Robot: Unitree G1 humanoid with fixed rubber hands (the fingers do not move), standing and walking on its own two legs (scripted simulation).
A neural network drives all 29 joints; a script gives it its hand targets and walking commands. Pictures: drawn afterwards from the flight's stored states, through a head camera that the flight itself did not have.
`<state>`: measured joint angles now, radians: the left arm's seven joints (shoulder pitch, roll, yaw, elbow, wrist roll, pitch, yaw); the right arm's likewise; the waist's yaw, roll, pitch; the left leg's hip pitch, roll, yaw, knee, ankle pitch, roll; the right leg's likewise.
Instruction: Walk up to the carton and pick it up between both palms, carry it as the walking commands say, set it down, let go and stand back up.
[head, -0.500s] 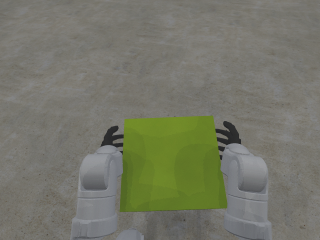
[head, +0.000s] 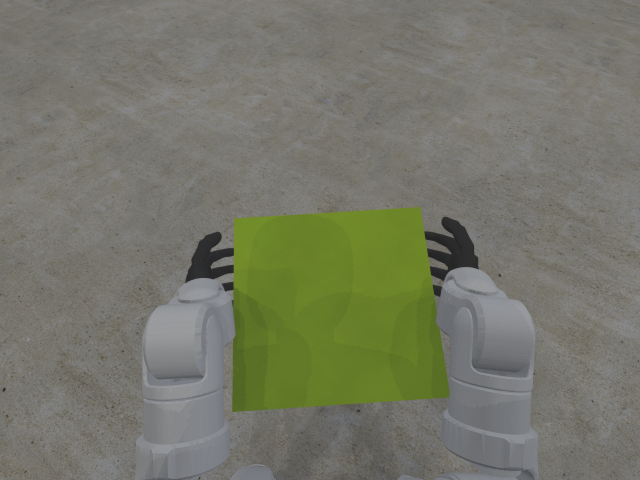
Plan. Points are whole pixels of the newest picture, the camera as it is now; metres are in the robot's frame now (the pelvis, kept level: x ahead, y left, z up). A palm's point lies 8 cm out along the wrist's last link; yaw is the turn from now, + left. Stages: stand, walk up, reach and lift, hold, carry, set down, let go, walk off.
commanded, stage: carry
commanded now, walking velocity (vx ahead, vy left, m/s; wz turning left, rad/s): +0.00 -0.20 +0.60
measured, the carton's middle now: (331, 317) +0.32 +0.02 -0.01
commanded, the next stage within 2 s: none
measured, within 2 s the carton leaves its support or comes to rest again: neither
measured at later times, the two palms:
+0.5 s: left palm (181, 458) +0.13 +0.15 +0.06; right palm (446, 336) +0.26 -0.10 +0.08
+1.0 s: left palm out of the picture +0.09 +0.04 +0.08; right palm (538, 347) +0.25 -0.19 +0.09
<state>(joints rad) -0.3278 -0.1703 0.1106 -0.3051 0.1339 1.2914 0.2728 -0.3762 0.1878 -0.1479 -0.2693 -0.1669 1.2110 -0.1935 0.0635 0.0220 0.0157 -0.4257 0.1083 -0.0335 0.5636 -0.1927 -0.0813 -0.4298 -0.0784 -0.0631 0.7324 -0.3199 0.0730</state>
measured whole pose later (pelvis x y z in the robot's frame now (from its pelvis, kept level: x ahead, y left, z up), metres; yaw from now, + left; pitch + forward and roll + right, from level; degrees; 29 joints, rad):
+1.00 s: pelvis -0.08 -0.23 +0.00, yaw +37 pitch +3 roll +1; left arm -0.32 -0.17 0.12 -0.22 0.20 1.29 0.17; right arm -0.35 0.18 -0.14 -0.27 -0.09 1.26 -0.31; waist -0.08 0.01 -0.01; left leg -0.47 0.05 0.13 0.95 -0.50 -0.01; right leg -0.38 -0.12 -0.27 0.60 -0.27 -0.05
